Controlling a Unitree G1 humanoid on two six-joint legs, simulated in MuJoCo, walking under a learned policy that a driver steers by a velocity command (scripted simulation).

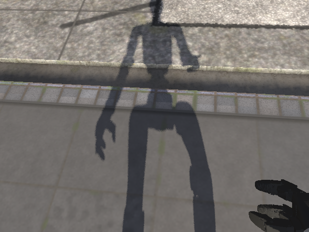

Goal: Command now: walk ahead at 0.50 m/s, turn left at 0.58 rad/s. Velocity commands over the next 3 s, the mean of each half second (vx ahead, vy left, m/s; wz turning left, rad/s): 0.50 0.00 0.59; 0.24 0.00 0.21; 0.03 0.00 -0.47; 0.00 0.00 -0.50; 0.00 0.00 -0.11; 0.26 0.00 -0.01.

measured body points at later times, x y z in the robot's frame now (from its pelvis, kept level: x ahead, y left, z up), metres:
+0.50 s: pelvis +0.28 +0.01 -0.01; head +0.29 +0.03 +0.44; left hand +0.24 +0.28 -0.15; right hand +0.55 -0.17 -0.08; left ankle +0.40 +0.13 -0.70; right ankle +0.15 -0.15 -0.73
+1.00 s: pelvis +0.46 +0.09 +0.01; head +0.47 +0.11 +0.46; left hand +0.51 +0.38 -0.12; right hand +0.67 -0.11 -0.10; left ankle +0.41 +0.12 -0.73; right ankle +0.62 -0.03 -0.70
